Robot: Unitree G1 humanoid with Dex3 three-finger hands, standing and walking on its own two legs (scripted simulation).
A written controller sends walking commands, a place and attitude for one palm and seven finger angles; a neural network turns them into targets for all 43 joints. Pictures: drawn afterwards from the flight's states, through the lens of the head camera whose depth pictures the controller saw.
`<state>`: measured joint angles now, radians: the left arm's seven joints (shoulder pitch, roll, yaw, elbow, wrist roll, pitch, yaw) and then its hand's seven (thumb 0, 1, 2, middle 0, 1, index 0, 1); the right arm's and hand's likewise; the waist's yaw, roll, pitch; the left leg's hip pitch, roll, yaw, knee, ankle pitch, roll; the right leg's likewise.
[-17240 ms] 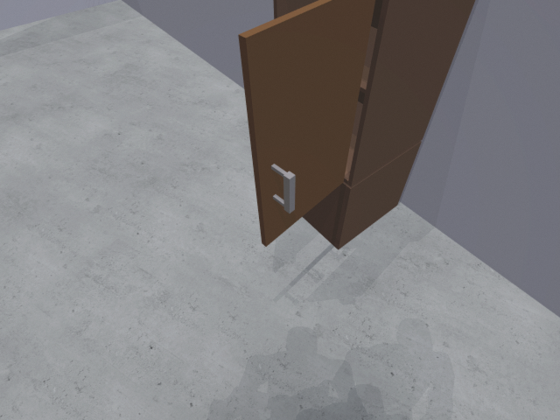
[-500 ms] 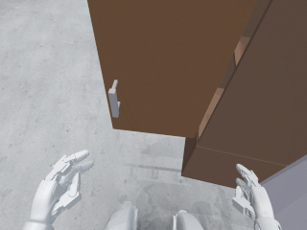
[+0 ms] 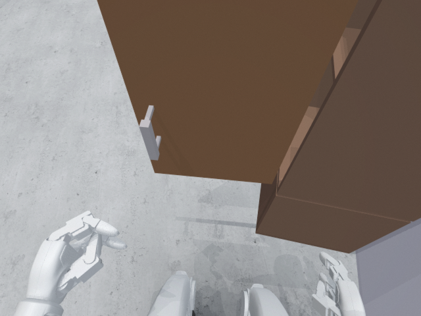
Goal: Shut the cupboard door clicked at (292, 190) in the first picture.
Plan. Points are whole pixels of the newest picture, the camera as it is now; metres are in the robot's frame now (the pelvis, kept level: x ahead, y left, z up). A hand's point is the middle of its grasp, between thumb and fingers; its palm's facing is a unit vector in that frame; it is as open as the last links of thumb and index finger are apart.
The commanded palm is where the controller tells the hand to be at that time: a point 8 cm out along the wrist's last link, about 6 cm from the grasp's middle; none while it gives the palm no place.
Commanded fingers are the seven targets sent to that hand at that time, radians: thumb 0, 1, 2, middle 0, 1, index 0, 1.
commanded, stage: raise the hand and make a fist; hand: left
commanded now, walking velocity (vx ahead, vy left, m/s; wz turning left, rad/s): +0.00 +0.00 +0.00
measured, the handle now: (152, 134) +0.48 +0.18 +0.01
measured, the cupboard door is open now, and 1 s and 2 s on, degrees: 97 97 97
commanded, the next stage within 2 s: bring the fist close to the handle in 1.02 s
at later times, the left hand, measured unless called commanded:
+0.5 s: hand (98, 254) +0.21 +0.20 +0.05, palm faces -0.03 -1.00 -0.01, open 3.1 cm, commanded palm +0.19 +0.25 +0.05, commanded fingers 0.00 0.90 0.90 -1.30 -1.50 -1.30 -1.50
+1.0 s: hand (104, 247) +0.22 +0.19 +0.05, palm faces -0.04 -1.00 -0.03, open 3.1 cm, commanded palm +0.20 +0.25 +0.05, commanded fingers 0.00 0.90 0.90 -1.30 -1.50 -1.30 -1.50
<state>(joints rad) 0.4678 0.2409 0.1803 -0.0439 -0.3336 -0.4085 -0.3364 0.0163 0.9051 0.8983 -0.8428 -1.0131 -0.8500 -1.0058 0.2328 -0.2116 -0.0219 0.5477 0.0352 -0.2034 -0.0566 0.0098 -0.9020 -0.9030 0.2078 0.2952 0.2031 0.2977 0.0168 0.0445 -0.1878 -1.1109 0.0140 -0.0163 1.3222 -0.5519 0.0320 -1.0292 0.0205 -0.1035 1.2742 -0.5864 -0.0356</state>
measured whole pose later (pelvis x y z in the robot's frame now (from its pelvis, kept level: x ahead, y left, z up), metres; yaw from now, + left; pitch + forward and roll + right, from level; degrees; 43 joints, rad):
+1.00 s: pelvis +0.00 +0.01 +0.00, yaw +0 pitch +20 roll -4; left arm 0.39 0.25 0.13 0.00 -0.29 -0.44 -0.28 0.02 0.90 0.90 -1.29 -1.50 -1.30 -1.50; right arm 0.23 -0.24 0.00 0.50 0.04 -0.15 -0.05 0.01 -0.90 -0.90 0.21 0.29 0.20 0.30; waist 0.00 0.04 -0.20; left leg -1.10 0.01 -0.01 1.31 -0.55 0.05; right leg -1.02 0.02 -0.10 1.25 -0.58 -0.02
